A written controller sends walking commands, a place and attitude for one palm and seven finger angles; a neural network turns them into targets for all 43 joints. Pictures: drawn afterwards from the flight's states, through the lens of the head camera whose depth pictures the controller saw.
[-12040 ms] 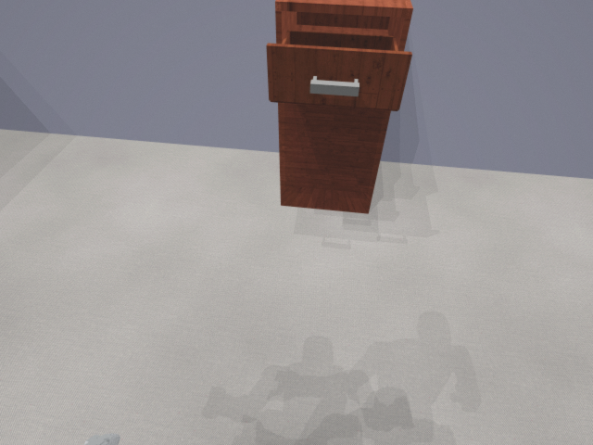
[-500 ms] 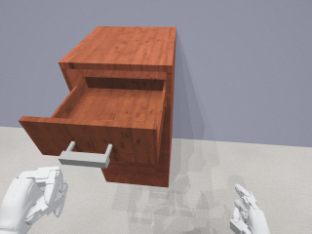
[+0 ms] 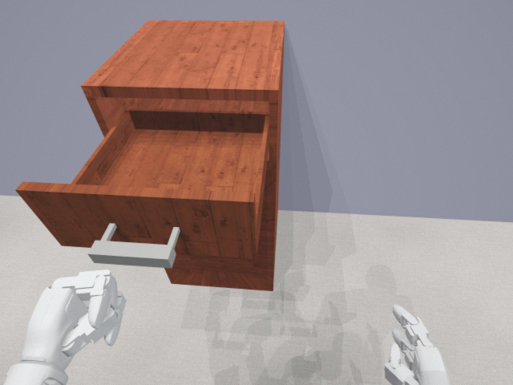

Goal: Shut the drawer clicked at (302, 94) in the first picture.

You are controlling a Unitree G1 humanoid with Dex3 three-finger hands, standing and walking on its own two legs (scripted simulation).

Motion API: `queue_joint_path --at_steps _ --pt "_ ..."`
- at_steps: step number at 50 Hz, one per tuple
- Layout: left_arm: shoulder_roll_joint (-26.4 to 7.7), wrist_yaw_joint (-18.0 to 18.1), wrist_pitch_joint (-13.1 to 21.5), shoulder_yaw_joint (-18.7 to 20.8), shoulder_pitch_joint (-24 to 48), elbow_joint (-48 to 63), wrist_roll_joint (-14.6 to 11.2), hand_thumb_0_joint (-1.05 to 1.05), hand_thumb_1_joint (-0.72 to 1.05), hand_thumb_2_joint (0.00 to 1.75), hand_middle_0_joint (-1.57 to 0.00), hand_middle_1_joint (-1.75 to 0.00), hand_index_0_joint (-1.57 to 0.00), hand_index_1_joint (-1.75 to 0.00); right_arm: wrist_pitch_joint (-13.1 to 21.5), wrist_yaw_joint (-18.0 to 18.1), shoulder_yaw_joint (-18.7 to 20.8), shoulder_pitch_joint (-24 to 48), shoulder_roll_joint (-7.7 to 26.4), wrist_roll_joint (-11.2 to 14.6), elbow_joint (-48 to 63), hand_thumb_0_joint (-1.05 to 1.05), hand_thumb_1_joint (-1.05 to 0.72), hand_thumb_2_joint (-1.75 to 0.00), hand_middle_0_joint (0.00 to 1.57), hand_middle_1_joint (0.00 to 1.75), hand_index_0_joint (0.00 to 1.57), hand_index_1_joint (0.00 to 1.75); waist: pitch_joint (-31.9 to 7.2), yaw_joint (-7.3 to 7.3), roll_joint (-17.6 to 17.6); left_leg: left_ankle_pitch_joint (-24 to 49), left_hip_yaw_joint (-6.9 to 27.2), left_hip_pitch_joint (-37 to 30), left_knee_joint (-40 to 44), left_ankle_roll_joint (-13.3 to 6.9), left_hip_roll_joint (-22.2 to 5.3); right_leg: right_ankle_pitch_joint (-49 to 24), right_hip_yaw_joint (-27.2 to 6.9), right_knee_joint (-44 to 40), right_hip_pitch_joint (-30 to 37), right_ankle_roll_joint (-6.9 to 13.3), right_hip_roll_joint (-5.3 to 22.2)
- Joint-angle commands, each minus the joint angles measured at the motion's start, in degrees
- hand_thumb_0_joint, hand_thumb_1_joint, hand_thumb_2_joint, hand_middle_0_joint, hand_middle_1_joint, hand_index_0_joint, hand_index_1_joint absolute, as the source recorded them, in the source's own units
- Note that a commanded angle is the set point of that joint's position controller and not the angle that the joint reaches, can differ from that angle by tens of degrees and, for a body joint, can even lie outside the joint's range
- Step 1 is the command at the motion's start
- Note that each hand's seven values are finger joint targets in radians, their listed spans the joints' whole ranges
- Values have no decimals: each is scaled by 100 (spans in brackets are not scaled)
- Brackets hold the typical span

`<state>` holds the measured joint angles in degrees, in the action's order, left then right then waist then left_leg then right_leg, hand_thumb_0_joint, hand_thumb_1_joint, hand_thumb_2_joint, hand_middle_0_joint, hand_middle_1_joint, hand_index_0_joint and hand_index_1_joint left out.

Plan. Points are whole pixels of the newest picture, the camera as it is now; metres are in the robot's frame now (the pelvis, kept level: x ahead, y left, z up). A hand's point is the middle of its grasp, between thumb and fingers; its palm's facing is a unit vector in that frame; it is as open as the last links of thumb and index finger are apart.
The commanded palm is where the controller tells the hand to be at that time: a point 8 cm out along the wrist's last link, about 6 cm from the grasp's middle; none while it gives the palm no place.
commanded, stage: bring the fist close to the handle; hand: left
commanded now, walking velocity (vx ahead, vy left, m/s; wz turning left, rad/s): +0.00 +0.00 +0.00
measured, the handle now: (138, 242) +0.32 +0.24 +0.05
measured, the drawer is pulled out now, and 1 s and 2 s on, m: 0.30 0.30 0.22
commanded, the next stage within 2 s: push the drawer shut in 1.00 s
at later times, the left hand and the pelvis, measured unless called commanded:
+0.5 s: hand (143, 308) +0.21 +0.19 +0.06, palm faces +0.02 -1.00 -0.05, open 3.3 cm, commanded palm +0.18 +0.24 +0.06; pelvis -0.01 +0.02 -0.02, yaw +0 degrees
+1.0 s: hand (150, 301) +0.22 +0.19 +0.04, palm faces +0.03 -1.00 -0.07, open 3.3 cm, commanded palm +0.20 +0.25 +0.05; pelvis +0.00 +0.01 -0.02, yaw +0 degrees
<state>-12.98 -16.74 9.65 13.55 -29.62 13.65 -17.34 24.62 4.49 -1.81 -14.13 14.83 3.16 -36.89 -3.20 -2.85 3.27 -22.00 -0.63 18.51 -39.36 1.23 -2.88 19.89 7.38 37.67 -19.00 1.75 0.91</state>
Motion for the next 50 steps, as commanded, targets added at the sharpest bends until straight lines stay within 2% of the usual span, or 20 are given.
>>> queue_joint_path --at_steps 1,2,8,10,12,13,15,19,24,28,30,32,34,35,38,39,41,46,48,50 --pt "-711 120 421 414 329 969 -8 0 90 90 -140 -160 -140 -160 287 1 267 635 511 -30 922 0 -90 -90 20 30 20 30 -278 50 -357 1151 69 232 445 -213 311 -931 -497 -639 89 -172 3" --pt "-619 156 442 309 378 1071 31 0 90 90 -140 -160 -140 -160 261 -14 268 640 509 -40 953 0 -90 -90 20 30 20 30 -349 55 -223 1202 59 193 464 -214 317 -1017 -425 -558 86 -165 4" --pt "-544 440 592 248 284 1024 204 0 90 90 -140 -160 -140 -160 30 -84 311 614 487 -121 970 0 -90 -90 20 30 20 30 -504 58 -265 1328 75 331 405 -202 290 -1138 -286 -301 14 -134 -30" --pt "-330 442 667 -38 362 1027 223 0 90 90 -140 -160 -140 -160 -17 -116 303 527 478 -124 1011 0 -90 -90 20 30 20 30 -459 144 -127 1279 86 364 361 -190 288 -1082 -248 -211 -161 -127 -35" --pt "-289 441 757 -168 566 1019 238 0 90 90 -140 -160 -140 -160 -40 -128 295 505 513 -139 1020 0 -90 -90 20 30 20 30 -473 207 -98 1194 121 436 292 -179 288 -990 -233 -120 -281 -128 -33" --pt "-406 488 794 -89 676 919 288 0 90 90 -140 -160 -140 -160 -77 -114 302 521 543 -146 972 0 -90 -90 20 30 20 30 -368 229 -195 1135 160 508 282 -186 262 -889 -226 -112 -356 -119 -50" --pt "-246 476 854 -286 630 882 312 0 90 90 -140 -160 -140 -160 -96 -136 311 438 532 -158 1025 0 -90 -90 20 30 20 30 -534 243 -158 1206 176 499 212 -176 268 -962 -214 9 -424 -109 -51" --pt "-335 550 950 -264 811 809 393 0 90 90 -140 -160 -140 -160 -210 -151 321 391 552 -175 1069 0 -90 -90 20 30 20 30 -801 235 -182 1260 214 618 103 -153 262 -954 -198 210 -484 -92 -46" --pt "-151 708 1052 -475 968 588 465 0 90 90 -140 -160 -140 -160 -363 -179 318 339 544 -193 1125 0 -90 -90 20 30 20 30 -779 277 -129 1189 223 788 -46 -121 251 -849 -172 399 -763 -87 -51" --pt "-293 786 1134 -371 1268 262 523 0 90 90 -140 -160 -140 -160 -517 -180 323 317 587 -210 1145 0 -90 -90 20 30 20 30 -799 324 -372 1018 214 1083 -189 -138 256 -733 -220 500 -877 -96 -48" --pt "-323 773 1192 -323 1432 105 514 0 90 90 -140 -160 -140 -160 -574 -184 332 292 588 -207 1184 0 -90 -90 20 30 20 30 -896 312 -284 995 200 1159 -258 -131 274 -735 -251 575 -918 -85 -41" --pt "-325 749 1258 -297 1229 357 465 0 90 90 -140 -160 -140 -160 -587 -201 347 289 549 -196 1270 0 -90 -90 20 30 20 30 -1242 218 -21 1242 161 997 -288 -121 264 -956 -257 624 -749 -73 -24" --pt "-458 767 1274 -177 1200 463 429 0 90 90 -140 -160 -140 -160 -630 -204 351 271 544 -186 1291 0 -90 -90 20 30 20 30 -1459 196 -16 1355 136 957 -323 -145 263 -1085 -303 605 -600 -73 -26" --pt "-460 749 1277 -220 1330 535 405 0 90 90 -140 -160 -140 -160 -639 -204 332 264 545 -182 1295 0 -90 -90 20 30 20 30 -1473 246 19 1346 138 965 -322 -139 260 -1107 -298 603 -598 -81 -22" --pt "-587 726 1221 -40 1394 111 355 0 90 90 -140 -160 -140 -160 -710 -163 328 289 581 -165 1217 0 -90 -90 20 30 20 30 -1058 322 -369 1041 138 1264 -335 -170 256 -877 -346 476 -679 -108 -39" --pt "-512 695 1209 -71 1409 28 328 0 90 90 -140 -160 -140 -160 -722 -161 329 302 576 -151 1231 0 -90 -90 20 30 20 30 -960 325 -321 982 127 1302 -321 -165 264 -829 -355 465 -717 -111 -35" --pt "-439 619 1162 -131 1379 -5 277 0 90 90 -140 -160 -140 -160 -721 -162 331 284 583 -136 1252 0 -90 -90 20 30 20 30 -996 333 -226 1000 108 1270 -333 -163 284 -892 -363 448 -689 -114 -19" --pt "-524 461 1117 -66 1207 72 188 0 90 90 -140 -160 -140 -160 -732 -159 359 260 588 -125 1307 0 -90 -90 20 30 20 30 -1221 296 -328 1141 66 1209 -360 -187 306 -1115 -439 389 -477 -143 4" --pt "-752 490 1170 158 1218 78 193 0 90 90 -140 -160 -140 -160 -750 -145 362 275 595 -130 1257 0 -90 -90 20 30 20 30 -1143 301 -384 1139 75 1263 -384 -201 293 -1084 -464 368 -471 -136 -4" --pt "-625 493 1254 44 1346 127 197 0 90 90 -140 -160 -140 -160 -738 -156 346 267 564 -127 1279 0 -90 -90 20 30 20 30 -1020 334 -270 1067 70 1252 -384 -191 303 -1011 -458 382 -584 -139 3"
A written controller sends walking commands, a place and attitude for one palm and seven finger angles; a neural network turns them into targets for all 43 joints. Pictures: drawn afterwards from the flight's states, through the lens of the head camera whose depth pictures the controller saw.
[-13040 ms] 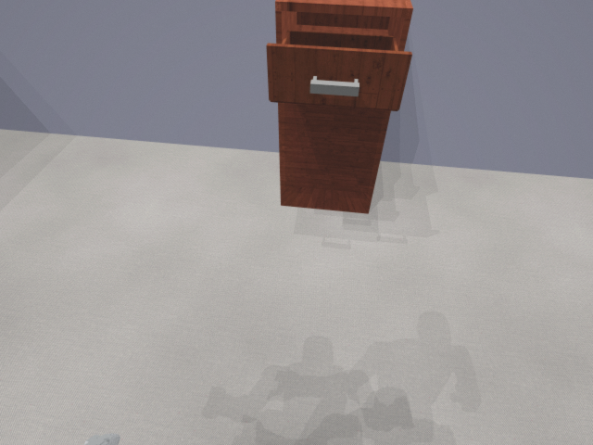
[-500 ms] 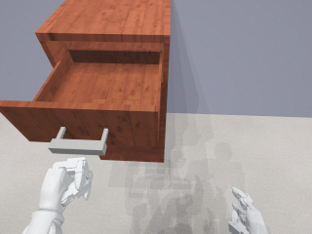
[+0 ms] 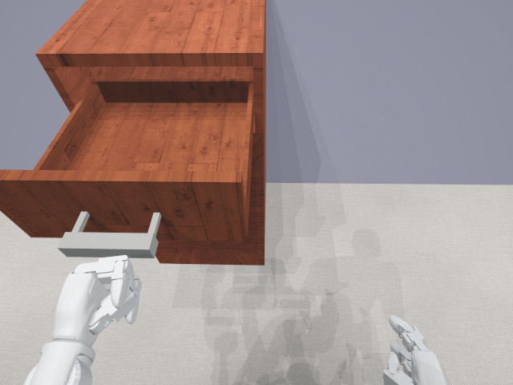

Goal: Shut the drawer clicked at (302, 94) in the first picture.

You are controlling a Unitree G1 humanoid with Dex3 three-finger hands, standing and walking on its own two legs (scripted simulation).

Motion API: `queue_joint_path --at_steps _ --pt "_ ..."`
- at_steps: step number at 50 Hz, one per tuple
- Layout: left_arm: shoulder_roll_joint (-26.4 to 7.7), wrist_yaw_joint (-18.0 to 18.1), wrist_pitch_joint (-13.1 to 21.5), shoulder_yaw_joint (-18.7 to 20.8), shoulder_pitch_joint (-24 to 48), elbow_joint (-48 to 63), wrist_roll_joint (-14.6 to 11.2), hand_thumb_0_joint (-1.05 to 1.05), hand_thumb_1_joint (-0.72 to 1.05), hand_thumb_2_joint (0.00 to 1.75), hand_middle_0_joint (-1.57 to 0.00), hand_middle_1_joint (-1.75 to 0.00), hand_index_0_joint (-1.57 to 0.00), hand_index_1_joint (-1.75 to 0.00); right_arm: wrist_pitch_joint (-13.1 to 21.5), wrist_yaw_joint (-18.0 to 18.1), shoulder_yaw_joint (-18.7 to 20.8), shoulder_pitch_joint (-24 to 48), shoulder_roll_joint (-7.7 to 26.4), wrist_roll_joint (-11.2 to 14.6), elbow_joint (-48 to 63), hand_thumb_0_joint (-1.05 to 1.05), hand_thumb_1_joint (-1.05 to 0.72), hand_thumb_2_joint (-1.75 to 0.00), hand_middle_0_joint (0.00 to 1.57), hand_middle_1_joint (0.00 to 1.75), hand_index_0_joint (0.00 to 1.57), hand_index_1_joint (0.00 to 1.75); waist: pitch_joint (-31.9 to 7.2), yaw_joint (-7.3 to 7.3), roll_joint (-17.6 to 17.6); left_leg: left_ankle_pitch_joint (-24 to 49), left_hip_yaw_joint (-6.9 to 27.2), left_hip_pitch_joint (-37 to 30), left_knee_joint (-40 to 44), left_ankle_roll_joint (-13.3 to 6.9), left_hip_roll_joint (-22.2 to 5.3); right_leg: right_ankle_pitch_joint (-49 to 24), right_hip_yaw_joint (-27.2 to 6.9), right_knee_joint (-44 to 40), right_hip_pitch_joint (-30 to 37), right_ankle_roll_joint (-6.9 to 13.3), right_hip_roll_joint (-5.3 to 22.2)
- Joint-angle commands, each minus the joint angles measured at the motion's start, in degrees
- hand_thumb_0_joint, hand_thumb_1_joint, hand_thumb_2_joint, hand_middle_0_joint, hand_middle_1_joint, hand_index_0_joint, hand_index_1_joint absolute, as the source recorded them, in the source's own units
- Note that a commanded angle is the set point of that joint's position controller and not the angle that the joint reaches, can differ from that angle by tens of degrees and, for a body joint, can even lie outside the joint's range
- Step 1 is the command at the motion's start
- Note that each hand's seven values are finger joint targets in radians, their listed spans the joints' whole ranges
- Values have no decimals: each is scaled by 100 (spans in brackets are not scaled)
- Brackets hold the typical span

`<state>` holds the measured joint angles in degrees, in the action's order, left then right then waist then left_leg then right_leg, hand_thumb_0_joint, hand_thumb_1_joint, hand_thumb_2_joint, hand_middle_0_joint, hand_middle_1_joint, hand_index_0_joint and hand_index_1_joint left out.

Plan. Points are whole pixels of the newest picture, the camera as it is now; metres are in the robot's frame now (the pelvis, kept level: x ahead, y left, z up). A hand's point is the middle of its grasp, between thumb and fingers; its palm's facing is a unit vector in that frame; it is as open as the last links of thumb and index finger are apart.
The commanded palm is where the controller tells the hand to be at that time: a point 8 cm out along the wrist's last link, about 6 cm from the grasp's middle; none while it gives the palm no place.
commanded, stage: push the drawer shut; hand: left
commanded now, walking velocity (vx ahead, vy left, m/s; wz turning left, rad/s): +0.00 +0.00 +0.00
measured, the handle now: (114, 231) +0.32 +0.24 +0.07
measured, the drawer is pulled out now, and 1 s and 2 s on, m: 0.30 0.22 0.10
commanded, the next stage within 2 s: none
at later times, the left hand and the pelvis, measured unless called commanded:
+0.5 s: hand (130, 276) +0.25 +0.19 +0.07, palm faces +0.03 -1.00 -0.06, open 3.1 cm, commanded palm +0.24 +0.25 +0.07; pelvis +0.00 +0.00 +0.00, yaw +1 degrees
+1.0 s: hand (142, 235) +0.32 +0.19 +0.07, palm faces +0.03 -1.00 -0.05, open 3.2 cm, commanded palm +0.30 +0.25 +0.07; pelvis -0.02 +0.01 +0.00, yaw +0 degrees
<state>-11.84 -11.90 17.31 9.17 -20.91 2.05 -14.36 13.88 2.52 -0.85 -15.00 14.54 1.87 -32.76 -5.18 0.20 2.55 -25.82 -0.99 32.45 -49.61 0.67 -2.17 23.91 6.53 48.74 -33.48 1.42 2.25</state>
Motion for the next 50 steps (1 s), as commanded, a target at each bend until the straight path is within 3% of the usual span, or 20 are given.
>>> queue_joint_path --at_steps 1,3,5,8,12,13,17,20,23,27,30,34,37,40,41,42,43,46,47,50 --pt "-702 11 515 465 503 1276 -129 0 90 90 -140 -160 -140 -160 342 40 251 352 591 -3 862 0 -90 -90 20 30 20 30 -841 42 -243 1407 95 -134 614 -146 244 -1379 -415 -755 859 -118 -126" --pt "-899 32 554 694 562 1128 -133 0 90 90 -140 -160 -140 -160 312 61 262 374 613 -2 784 0 -90 -90 20 30 20 30 -727 38 -295 1331 96 -31 586 -147 238 -1253 -462 -810 853 -111 -123" --pt "-784 -30 568 565 579 1110 -140 0 90 90 -140 -160 -140 -160 327 49 255 358 609 5 828 0 -90 -90 20 30 20 30 -823 52 -209 1311 75 -65 571 -149 256 -1258 -504 -807 857 -125 -100" --pt "-968 -103 544 710 987 886 -164 0 90 90 -140 -160 -140 -160 301 85 243 368 651 4 731 0 -90 -90 20 30 20 30 -815 123 -311 1319 90 17 515 -164 253 -1266 -583 -857 888 -133 -82" --pt "-978 -255 502 693 1363 712 -230 0 90 90 -140 -160 -140 -160 320 107 228 357 666 22 709 0 -90 -90 20 30 20 30 -990 129 -70 1401 89 -93 527 -150 259 -1407 -577 -826 936 -128 -66" --pt "-996 -265 480 714 1471 595 -245 0 90 90 -140 -160 -140 -160 309 119 222 382 675 18 673 0 -90 -90 20 30 20 30 -907 156 -171 1391 97 -68 511 -165 250 -1374 -594 -865 902 -134 -73" --pt "-906 -311 434 644 1663 503 -282 0 90 90 -140 -160 -140 -160 320 114 225 376 670 25 704 0 -90 -90 20 30 20 30 -1115 105 -111 1547 100 -221 598 -152 252 -1622 -522 -803 1013 -136 -75" --pt "-932 -271 440 613 2073 422 -251 0 90 90 -140 -160 -140 -160 302 122 225 363 689 22 625 0 -90 -90 20 30 20 30 -1083 167 -112 1566 124 -267 621 -147 249 -1639 -479 -776 938 -133 -87" --pt "-1003 -218 462 659 2357 194 -216 0 90 90 -140 -160 -140 -160 286 130 230 353 714 16 569 0 -90 -90 20 30 20 30 -989 192 -330 1462 152 -210 650 -156 235 -1474 -468 -795 877 -132 -104" --pt "-863 -187 485 456 2857 89 -154 0 90 90 -140 -160 -140 -160 274 125 223 362 700 24 546 0 -90 -90 20 30 20 30 -1059 216 -166 1268 156 -319 733 -136 245 -1229 -436 -799 759 -126 -103" --pt "-1081 -142 464 537 3504 -222 -95 0 90 90 -140 -160 -140 -160 219 148 204 369 738 25 453 0 -90 -90 20 30 20 30 -947 291 -177 968 183 -223 747 -142 239 -850 -497 -862 642 -121 -105" --pt "-1261 -136 413 728 3745 -612 -80 0 90 90 -140 -160 -140 -160 141 168 188 366 743 23 428 0 -90 -90 20 30 20 30 -1120 214 -170 969 177 -238 805 -146 241 -830 -519 -883 777 -102 -101" --pt "-1105 -127 402 519 4219 -699 -68 0 90 90 -140 -160 -140 -160 123 160 170 364 721 36 426 0 -90 -90 20 30 20 30 -1195 239 78 979 202 -376 873 -113 232 -869 -446 -838 712 -79 -111" --pt "-1122 -55 406 579 4271 -902 -54 0 90 90 -140 -160 -140 -160 87 137 187 277 725 10 412 0 -90 -90 20 30 20 30 -1378 209 -45 1129 195 -438 874 -119 230 -1052 -456 -838 833 -84 -125" --pt "-1234 -32 405 681 4225 -1064 -41 0 90 90 -140 -160 -140 -160 59 132 190 260 745 16 402 0 -90 -90 20 30 20 30 -1304 183 -128 1107 203 -374 908 -103 214 -1033 -441 -839 848 -77 -131" --pt "-1115 -33 408 588 4344 -1108 -45 0 90 90 -140 -160 -140 -160 43 125 185 257 736 8 420 0 -90 -90 20 30 20 30 -1325 206 -181 1125 167 -356 896 -115 231 -1098 -472 -857 884 -93 -123" --pt "-1306 0 422 716 4387 -1305 -11 0 90 90 -140 -160 -140 -160 10 126 186 216 771 7 384 0 -90 -90 20 30 20 30 -1232 231 -386 1061 191 -237 897 -129 203 -999 -479 -879 883 -98 -130" --pt "-1176 16 482 570 4811 -1414 37 0 90 90 -140 -160 -140 -160 -42 99 179 214 753 12 386 0 -90 -90 20 30 20 30 -1166 248 -59 970 166 -311 947 -105 216 -943 -470 -869 756 -77 -121" --pt "-1340 41 487 714 4885 -1545 57 0 90 90 -140 -160 -140 -160 -74 104 196 172 775 12 348 0 -90 -90 20 30 20 30 -1159 258 -158 1004 175 -308 944 -109 200 -981 -476 -871 759 -76 -135" --pt "-1415 27 515 769 5122 -1807 81 0 90 90 -140 -160 -140 -160 -164 96 195 120 792 9 335 0 -90 -90 20 30 20 30 -1181 286 -225 934 127 -206 934 -123 214 -945 -538 -921 812 -99 -118"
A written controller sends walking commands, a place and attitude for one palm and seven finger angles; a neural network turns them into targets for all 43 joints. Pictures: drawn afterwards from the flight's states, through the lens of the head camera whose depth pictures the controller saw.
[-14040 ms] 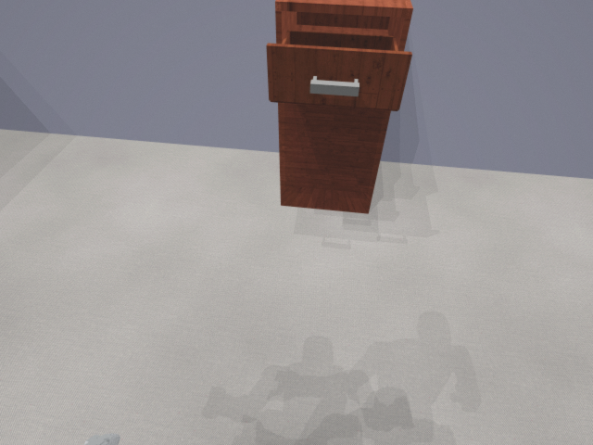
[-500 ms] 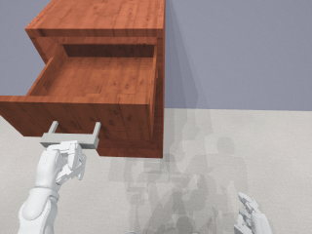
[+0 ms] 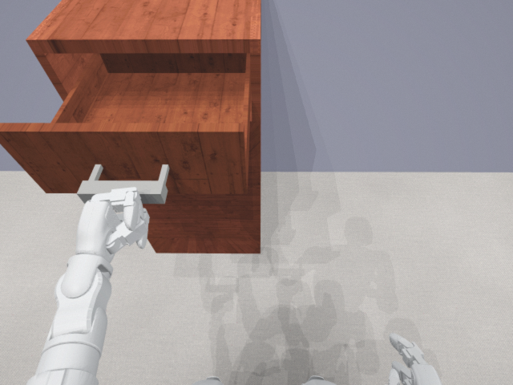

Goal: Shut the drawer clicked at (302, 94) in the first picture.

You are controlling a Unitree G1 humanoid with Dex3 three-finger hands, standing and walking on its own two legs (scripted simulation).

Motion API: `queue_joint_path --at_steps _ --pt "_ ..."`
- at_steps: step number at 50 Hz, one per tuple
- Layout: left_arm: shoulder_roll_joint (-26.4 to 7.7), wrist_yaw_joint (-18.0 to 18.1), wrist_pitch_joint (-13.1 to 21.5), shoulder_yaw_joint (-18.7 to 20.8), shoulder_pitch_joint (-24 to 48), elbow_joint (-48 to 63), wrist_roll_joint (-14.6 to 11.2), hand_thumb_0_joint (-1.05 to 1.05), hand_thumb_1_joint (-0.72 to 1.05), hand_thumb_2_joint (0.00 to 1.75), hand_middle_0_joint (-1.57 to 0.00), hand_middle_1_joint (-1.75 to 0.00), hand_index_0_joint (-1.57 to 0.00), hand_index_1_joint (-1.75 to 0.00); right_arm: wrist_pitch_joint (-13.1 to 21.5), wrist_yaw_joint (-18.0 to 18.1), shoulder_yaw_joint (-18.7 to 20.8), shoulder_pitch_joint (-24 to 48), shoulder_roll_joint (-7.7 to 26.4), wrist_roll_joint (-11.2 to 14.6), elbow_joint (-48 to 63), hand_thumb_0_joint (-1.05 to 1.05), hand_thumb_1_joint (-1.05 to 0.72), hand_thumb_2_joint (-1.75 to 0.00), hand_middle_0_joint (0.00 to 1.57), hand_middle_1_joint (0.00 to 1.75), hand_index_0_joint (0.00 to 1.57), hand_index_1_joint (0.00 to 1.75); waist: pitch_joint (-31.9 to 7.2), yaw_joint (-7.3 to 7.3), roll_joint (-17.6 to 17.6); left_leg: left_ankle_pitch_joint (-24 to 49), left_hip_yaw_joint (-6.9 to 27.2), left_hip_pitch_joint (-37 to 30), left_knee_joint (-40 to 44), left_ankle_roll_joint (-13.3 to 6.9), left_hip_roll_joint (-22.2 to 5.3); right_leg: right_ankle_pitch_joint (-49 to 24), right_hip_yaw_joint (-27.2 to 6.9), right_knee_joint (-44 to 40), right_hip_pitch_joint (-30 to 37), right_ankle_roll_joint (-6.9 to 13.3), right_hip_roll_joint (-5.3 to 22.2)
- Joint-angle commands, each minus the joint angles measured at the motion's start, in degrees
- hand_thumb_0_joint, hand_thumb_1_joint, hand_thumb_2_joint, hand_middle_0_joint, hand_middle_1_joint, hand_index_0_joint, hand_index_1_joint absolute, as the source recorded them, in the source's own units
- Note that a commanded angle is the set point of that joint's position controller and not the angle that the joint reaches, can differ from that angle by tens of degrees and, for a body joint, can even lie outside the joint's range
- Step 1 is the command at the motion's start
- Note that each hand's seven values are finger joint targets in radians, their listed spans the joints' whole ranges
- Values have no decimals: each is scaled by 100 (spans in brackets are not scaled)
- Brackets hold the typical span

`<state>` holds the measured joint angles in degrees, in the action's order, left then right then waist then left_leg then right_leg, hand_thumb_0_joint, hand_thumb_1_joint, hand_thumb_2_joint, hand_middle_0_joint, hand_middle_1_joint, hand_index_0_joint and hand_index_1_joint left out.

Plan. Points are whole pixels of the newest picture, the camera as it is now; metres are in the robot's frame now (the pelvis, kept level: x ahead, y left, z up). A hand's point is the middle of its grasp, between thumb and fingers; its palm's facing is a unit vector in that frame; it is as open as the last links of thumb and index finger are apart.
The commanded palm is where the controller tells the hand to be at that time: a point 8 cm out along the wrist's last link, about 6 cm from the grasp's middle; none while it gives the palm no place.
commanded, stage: push the drawer shut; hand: left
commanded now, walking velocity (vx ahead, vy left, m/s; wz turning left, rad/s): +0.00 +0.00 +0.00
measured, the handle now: (127, 181) +0.42 +0.24 +0.07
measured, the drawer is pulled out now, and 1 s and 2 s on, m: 0.22 0.10 0.00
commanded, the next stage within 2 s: none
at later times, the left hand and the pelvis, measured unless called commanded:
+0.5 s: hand (152, 191) +0.40 +0.19 +0.07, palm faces +0.03 -1.00 -0.04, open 3.3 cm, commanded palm +0.38 +0.24 +0.07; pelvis +0.01 +0.00 +0.00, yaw -1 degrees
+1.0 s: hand (155, 166) +0.45 +0.19 +0.07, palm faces +0.02 -1.00 -0.03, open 3.2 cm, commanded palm +0.44 +0.24 +0.07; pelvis +0.00 +0.00 -0.01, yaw -1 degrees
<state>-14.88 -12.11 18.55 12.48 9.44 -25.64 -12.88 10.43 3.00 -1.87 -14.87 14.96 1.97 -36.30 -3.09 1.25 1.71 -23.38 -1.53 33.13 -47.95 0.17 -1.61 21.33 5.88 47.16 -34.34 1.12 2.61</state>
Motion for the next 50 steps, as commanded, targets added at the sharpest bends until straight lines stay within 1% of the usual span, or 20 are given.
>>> queue_joint_path --at_steps 1,4,8,10,15,16,19,22,23,24,26,28,29,31,35,38,39,44,47,50 --pt "-1234 48 415 546 2245 914 -59 0 90 90 -140 -160 -140 -160 157 58 306 77 753 -5 669 0 -90 -90 20 30 20 30 -1436 170 -164 730 185 -281 764 -74 154 -730 -476 -744 940 -61 -159" --pt "-1122 14 459 463 2229 782 -26 0 90 90 -140 -160 -140 -160 102 35 311 9 726 -10 681 0 -90 -90 20 30 20 30 -1617 134 97 956 171 -414 772 -71 157 -993 -452 -684 1004 -32 -179" --pt "-1268 7 499 505 2736 542 -14 0 90 90 -140 -160 -140 -160 12 32 324 -112 766 -15 617 0 -90 -90 20 30 20 30 -1669 232 -67 972 205 -362 738 -77 141 -1047 -451 -669 988 -41 -198" --pt "-1188 0 515 439 3000 366 -11 0 90 90 -140 -160 -140 -160 -23 29 326 -131 762 -11 578 0 -90 -90 20 30 20 30 -1600 279 -44 914 200 -402 749 -77 141 -1003 -444 -684 867 -44 -209" --pt "-1266 6 573 465 3281 164 71 0 90 90 -140 -160 -140 -160 -120 1 350 -289 778 -33 544 0 -90 -90 20 30 20 30 -1887 270 103 1242 203 -496 693 -72 141 -1368 -435 -585 955 -22 -210" --pt "-1168 13 575 383 3331 95 71 0 90 90 -140 -160 -140 -160 -143 -9 356 -303 767 -30 536 0 -90 -90 20 30 20 30 -1905 305 91 1285 183 -531 675 -76 140 -1427 -433 -592 918 -29 -217" --pt "-1352 19 605 543 3467 -107 95 0 90 90 -140 -160 -140 -160 -201 -27 361 -385 797 -50 522 0 -90 -90 20 30 20 30 -1969 291 -118 1344 202 -438 663 -83 128 -1513 -431 -548 1010 -33 -230" --pt "-1314 19 644 475 3790 -202 126 0 90 90 -140 -160 -140 -160 -260 -36 362 -415 781 -47 484 0 -90 -90 20 30 20 30 -1950 330 122 1374 180 -484 641 -72 129 -1563 -442 -544 915 -18 -226" --pt "-1304 18 637 462 3788 -316 138 0 90 90 -140 -160 -140 -160 -280 -44 354 -445 795 -64 485 0 -90 -90 20 30 20 30 -1898 335 34 1411 198 -450 631 -87 130 -1584 -425 -534 900 -11 -240" --pt "-1478 34 637 637 3815 -457 141 0 90 90 -140 -160 -140 -160 -313 -39 363 -458 809 -54 464 0 -90 -90 20 30 20 30 -1894 333 -34 1317 181 -379 618 -85 126 -1518 -449 -551 901 -25 -236" --pt "-1515 35 656 658 4063 -612 146 0 90 90 -140 -160 -140 -160 -358 -33 358 -483 804 -62 437 0 -90 -90 20 30 20 30 -1890 378 -142 1197 154 -277 615 -100 138 -1467 -488 -588 941 -47 -228" --pt "-1623 20 699 709 4149 -654 171 0 90 90 -140 -160 -140 -160 -388 -34 348 -505 814 -67 459 0 -90 -90 20 30 20 30 -1940 348 31 1252 158 -274 601 -106 140 -1505 -503 -549 949 -20 -234" --pt "-1522 7 717 626 4257 -714 190 0 90 90 -140 -160 -140 -160 -405 -45 345 -518 791 -68 443 0 -90 -90 20 30 20 30 -1988 378 116 1325 160 -364 598 -97 138 -1567 -477 -525 895 -15 -232" --pt "-1628 -2 734 727 4300 -808 182 0 90 90 -140 -160 -140 -160 -435 -51 360 -559 805 -72 432 0 -90 -90 20 30 20 30 -2092 368 117 1350 142 -362 555 -96 135 -1613 -497 -524 924 -20 -239" --pt "-1889 -31 761 939 4576 -1260 193 0 90 90 -140 -160 -140 -160 -516 -43 352 -646 844 -82 363 0 -90 -90 20 30 20 30 -2040 422 -73 1186 125 -114 521 -114 135 -1513 -540 -539 921 -44 -245" --pt "-1891 -63 832 847 5138 -1454 220 0 90 90 -140 -160 -140 -160 -549 -30 335 -674 836 -81 313 0 -90 -90 20 30 20 30 -1919 545 4 1006 130 -30 487 -139 141 -1313 -574 -557 753 -52 -253" --pt "-1974 -82 855 903 5165 -1512 251 0 90 90 -140 -160 -140 -160 -561 -35 337 -716 850 -92 304 0 -90 -90 20 30 20 30 -2040 514 143 1051 146 -72 487 -126 138 -1320 -553 -516 729 -37 -252" --pt "-2248 -123 909 1112 5265 -1842 281 0 90 90 -140 -160 -140 -160 -642 -62 341 -867 889 -124 296 0 -90 -90 20 30 20 30 -2357 508 148 1260 157 -79 396 -136 130 -1519 -562 -436 791 -34 -280" --pt "-2091 -158 929 929 5633 -1927 305 0 90 90 -140 -160 -140 -160 -675 -72 345 -905 876 -127 270 0 -90 -90 20 30 20 30 -2337 604 263 1223 169 -84 370 -132 119 -1453 -540 -424 616 -36 -284" --pt "-2359 -136 893 1100 5870 -2276 339 0 90 90 -140 -160 -140 -160 -724 -74 347 -1002 937 -137 226 0 -90 -90 20 30 20 30 -2183 686 76 1016 195 134 335 -158 104 -1225 -555 -436 473 -51 -313"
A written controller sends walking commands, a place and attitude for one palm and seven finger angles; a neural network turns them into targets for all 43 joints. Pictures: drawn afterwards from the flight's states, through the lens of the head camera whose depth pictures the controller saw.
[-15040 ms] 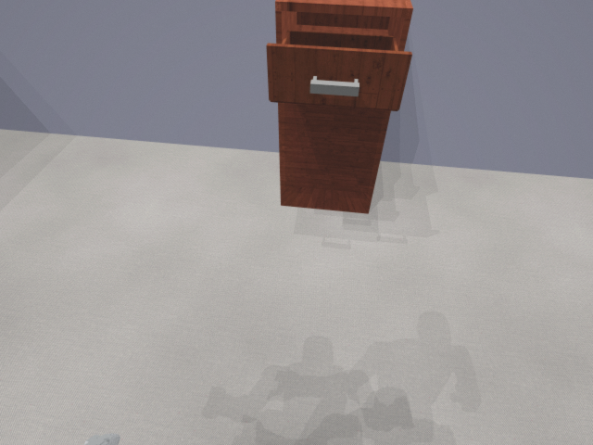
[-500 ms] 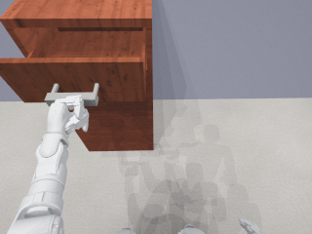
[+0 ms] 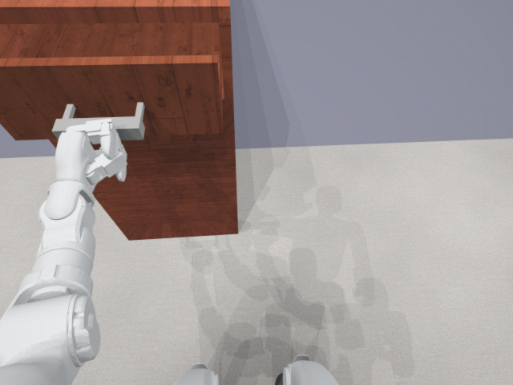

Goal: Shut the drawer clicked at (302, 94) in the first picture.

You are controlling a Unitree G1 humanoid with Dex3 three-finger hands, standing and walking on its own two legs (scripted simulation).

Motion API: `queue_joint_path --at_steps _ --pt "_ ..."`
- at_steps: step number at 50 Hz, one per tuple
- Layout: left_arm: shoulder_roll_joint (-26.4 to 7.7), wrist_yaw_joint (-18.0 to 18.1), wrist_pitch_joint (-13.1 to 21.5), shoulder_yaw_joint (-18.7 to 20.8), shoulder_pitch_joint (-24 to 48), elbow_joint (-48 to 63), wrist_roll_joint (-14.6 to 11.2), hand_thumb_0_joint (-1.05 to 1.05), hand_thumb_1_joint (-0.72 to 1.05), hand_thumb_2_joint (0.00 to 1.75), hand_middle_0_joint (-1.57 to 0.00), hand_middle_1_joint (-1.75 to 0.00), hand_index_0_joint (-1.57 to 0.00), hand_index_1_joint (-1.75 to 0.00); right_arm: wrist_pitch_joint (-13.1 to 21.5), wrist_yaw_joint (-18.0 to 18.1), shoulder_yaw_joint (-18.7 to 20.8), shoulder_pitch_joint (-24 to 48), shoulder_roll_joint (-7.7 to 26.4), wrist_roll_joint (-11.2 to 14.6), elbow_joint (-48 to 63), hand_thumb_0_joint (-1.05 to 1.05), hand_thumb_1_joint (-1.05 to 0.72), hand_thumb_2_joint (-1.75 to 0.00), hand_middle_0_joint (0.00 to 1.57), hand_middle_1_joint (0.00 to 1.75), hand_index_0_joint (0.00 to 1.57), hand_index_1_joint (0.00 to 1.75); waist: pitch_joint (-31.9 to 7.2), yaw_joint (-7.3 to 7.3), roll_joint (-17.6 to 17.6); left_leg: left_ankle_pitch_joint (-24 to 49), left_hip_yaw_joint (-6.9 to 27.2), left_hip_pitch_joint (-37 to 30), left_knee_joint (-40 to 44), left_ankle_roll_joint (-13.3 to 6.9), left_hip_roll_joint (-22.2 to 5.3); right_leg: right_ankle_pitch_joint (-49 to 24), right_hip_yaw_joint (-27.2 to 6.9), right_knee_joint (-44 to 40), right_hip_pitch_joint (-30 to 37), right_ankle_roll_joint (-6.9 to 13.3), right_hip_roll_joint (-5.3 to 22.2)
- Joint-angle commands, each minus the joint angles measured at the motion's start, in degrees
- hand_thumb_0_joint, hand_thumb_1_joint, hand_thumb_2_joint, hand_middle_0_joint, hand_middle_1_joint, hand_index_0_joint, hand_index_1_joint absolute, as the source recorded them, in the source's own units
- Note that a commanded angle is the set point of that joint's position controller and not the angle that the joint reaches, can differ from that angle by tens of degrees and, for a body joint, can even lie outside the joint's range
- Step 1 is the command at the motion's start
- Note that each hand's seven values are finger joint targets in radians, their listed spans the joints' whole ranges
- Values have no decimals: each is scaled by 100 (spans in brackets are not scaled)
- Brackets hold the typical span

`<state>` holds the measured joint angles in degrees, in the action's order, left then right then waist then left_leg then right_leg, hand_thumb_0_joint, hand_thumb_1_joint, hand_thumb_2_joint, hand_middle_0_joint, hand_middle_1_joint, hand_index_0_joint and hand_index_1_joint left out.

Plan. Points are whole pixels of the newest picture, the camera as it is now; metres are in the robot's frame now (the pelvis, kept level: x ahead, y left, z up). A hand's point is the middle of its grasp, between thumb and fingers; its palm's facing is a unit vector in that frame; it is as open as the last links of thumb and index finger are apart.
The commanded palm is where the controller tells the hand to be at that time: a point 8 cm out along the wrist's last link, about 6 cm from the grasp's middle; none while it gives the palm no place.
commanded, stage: push the drawer shut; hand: left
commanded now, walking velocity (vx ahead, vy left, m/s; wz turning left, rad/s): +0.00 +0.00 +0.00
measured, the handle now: (103, 119) +0.53 +0.25 +0.07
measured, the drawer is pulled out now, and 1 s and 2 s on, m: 0.10 0.00 0.00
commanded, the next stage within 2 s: pull the fist back off the drawer in 1.28 s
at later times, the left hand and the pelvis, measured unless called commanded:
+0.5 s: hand (127, 125) +0.51 +0.20 +0.08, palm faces +0.05 -1.00 -0.02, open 3.3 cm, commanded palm +0.50 +0.25 +0.07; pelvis +0.00 +0.01 -0.01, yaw -1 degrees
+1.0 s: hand (126, 107) +0.55 +0.21 +0.08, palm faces +0.06 -1.00 -0.03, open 3.2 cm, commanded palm +0.56 +0.24 +0.07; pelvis +0.01 +0.01 -0.01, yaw -1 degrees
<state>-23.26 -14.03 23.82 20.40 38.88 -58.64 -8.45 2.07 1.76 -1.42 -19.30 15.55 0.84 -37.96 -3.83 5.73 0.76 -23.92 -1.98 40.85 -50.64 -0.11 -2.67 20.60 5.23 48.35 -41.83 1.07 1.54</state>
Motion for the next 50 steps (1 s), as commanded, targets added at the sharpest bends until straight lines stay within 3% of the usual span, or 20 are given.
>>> queue_joint_path --at_steps 1,3,6,9,12,14,17,19,20,22,29,33,35,36,38,43,44,45,47,50 --pt "-1515 50 381 251 3106 1058 -83 0 90 90 -140 -160 -140 -160 101 51 297 -580 876 -23 387 0 -90 -90 20 30 20 30 -2135 277 239 1061 232 -617 584 -136 210 -1150 -507 -549 1205 -51 -199" --pt "-1628 73 401 348 3105 1010 -34 0 90 90 -140 -160 -140 -160 77 39 317 -652 899 -55 401 0 -90 -90 20 30 20 30 -2311 247 340 1200 268 -735 548 -138 205 -1205 -476 -484 1142 -29 -225" --pt "-1628 97 369 288 3459 839 2 0 90 90 -140 -160 -140 -160 52 21 300 -728 907 -64 353 0 -90 -90 20 30 20 30 -2257 372 343 1058 284 -641 514 -137 189 -1039 -467 -493 972 -56 -232" --pt "-1958 119 386 497 3498 741 86 0 90 90 -140 -160 -140 -160 0 12 295 -835 955 -91 382 0 -90 -90 20 30 20 30 -2469 340 394 1185 296 -608 474 -144 188 -1131 -478 -431 1043 -42 -244" --pt "-1709 142 385 306 3747 710 119 0 90 90 -140 -160 -140 -160 -21 -18 301 -894 939 -121 357 0 -90 -90 20 30 20 30 -2519 415 604 1336 363 -870 436 -114 155 -1095 -393 -389 712 -29 -261" --pt "-1972 190 333 486 3795 427 164 0 90 90 -140 -160 -140 -160 -66 -22 291 -989 992 -135 319 0 -90 -90 20 30 20 30 -2346 462 370 1249 379 -651 399 -137 137 -1022 -398 -399 660 -44 -278" --pt "-1807 232 322 319 4054 431 234 0 90 90 -140 -160 -140 -160 -90 -47 300 -1047 984 -158 320 0 -90 -90 20 30 20 30 -2454 535 653 1306 401 -831 382 -126 138 -983 -371 -388 470 -33 -282" --pt "-2150 274 349 559 4133 504 289 0 90 90 -140 -160 -140 -160 -129 -51 314 -1145 1032 -189 316 0 -90 -90 20 30 20 30 -2744 511 621 1575 444 -958 327 -123 119 -1153 -357 -318 531 -29 -300" --pt "-2028 274 354 471 4178 532 283 0 90 90 -140 -160 -140 -160 -138 -58 306 -1139 1006 -195 334 0 -90 -90 20 30 20 30 -2804 525 778 1674 417 -1017 306 -118 128 -1241 -373 -323 533 -32 -294" --pt "-2054 277 306 467 4169 285 325 0 90 90 -140 -160 -140 -160 -171 -64 288 -1186 1019 -205 317 0 -90 -90 20 30 20 30 -2627 576 574 1585 431 -843 291 -126 108 -1163 -351 -330 464 -39 -305" --pt "-2427 325 300 701 4359 207 432 0 90 90 -140 -160 -140 -160 -301 -82 282 -1378 1055 -258 323 0 -90 -90 20 30 20 30 -2833 598 755 2012 432 -922 190 -125 93 -1492 -353 -270 488 -35 -326" --pt "-2367 352 305 620 4681 226 462 0 90 90 -140 -160 -140 -160 -353 -107 275 -1452 1060 -299 289 0 -90 -90 20 30 20 30 -2796 686 934 2128 491 -1080 165 -108 70 -1448 -306 -275 291 -17 -341" --pt "-2382 380 235 599 4729 -21 496 0 90 90 -140 -160 -140 -160 -383 -102 264 -1484 1074 -296 263 0 -90 -90 20 30 20 30 -2665 801 721 2001 470 -893 135 -138 64 -1410 -319 -311 245 -51 -343" --pt "-2584 393 229 715 4833 -21 517 0 90 90 -140 -160 -140 -160 -389 -91 265 -1522 1097 -304 262 0 -90 -90 20 30 20 30 -2696 799 611 1953 476 -758 122 -154 68 -1429 -342 -304 353 -63 -341" --pt "-2572 404 229 671 4995 9 565 0 90 90 -140 -160 -140 -160 -403 -96 255 -1570 1084 -326 245 0 -90 -90 20 30 20 30 -2770 831 889 2067 477 -855 104 -144 72 -1512 -334 -280 295 -44 -337" --pt "-2827 392 195 783 5124 -150 638 0 90 90 -140 -160 -140 -160 -464 -109 241 -1702 1123 -363 236 0 -90 -90 20 30 20 30 -2957 883 910 2256 524 -900 14 -143 54 -1618 -322 -242 281 -38 -357" --pt "-2824 379 195 764 5182 -67 642 0 90 90 -140 -160 -140 -160 -472 -120 234 -1697 1108 -365 263 0 -90 -90 20 30 20 30 -3078 875 1166 2368 483 -979 -10 -136 62 -1738 -351 -245 301 -42 -352" --pt "-2822 362 186 762 5202 -108 648 0 90 90 -140 -160 -140 -160 -487 -126 232 -1725 1107 -372 259 0 -90 -90 20 30 20 30 -3118 898 1019 2360 512 -960 -24 -136 53 -1720 -328 -239 302 -47 -361" --pt "-2874 344 149 741 5477 -220 634 0 90 90 -140 -160 -140 -160 -502 -108 221 -1732 1115 -354 213 0 -90 -90 20 30 20 30 -2879 1033 901 2094 505 -734 -44 -167 47 -1541 -343 -296 217 -76 -373" --pt "-2799 372 133 576 5825 -233 675 0 90 90 -140 -160 -140 -160 -490 -104 199 -1763 1123 -361 165 0 -90 -90 20 30 20 30 -2760 1123 1178 1975 572 -839 -32 -147 39 -1300 -305 -315 -73 -55 -377"
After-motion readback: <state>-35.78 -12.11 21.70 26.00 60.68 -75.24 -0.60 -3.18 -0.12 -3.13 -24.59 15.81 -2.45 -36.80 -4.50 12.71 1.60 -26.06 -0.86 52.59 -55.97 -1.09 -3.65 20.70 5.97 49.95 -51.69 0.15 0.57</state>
